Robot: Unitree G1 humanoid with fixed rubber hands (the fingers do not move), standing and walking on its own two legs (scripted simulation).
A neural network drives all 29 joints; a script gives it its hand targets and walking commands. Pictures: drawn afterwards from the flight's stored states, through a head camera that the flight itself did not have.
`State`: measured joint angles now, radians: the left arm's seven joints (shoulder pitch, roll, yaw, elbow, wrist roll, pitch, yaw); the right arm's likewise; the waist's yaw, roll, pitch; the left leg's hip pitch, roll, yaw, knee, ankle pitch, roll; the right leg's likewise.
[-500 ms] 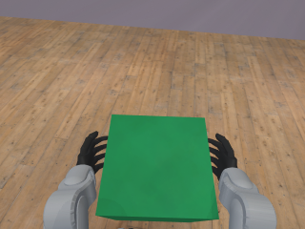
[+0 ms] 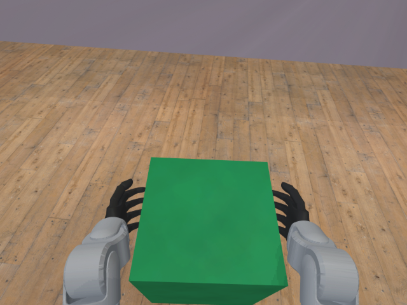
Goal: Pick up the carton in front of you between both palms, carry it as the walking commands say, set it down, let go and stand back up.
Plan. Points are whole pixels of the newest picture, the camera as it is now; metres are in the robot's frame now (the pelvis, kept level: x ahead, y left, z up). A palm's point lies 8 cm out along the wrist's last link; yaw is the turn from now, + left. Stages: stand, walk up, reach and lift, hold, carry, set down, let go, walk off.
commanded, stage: carry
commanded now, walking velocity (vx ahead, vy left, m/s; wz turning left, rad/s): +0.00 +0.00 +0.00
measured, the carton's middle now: (205, 237) +0.25 +0.00 +0.01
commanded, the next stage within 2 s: hold in 2.00 s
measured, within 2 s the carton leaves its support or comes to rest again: neither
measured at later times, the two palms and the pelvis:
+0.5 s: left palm (135, 234) +0.24 +0.13 +0.04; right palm (295, 238) +0.24 -0.17 +0.04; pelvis -0.02 -0.01 -0.01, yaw -1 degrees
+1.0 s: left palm (133, 246) +0.22 +0.13 +0.03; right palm (296, 249) +0.22 -0.16 +0.03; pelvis -0.06 -0.01 +0.00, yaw +0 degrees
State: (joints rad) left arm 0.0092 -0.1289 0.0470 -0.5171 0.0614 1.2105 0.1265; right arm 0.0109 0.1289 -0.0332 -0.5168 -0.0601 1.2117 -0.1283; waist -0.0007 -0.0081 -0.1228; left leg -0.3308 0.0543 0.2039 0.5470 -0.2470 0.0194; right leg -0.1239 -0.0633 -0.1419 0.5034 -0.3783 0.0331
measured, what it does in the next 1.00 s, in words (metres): shifts its weight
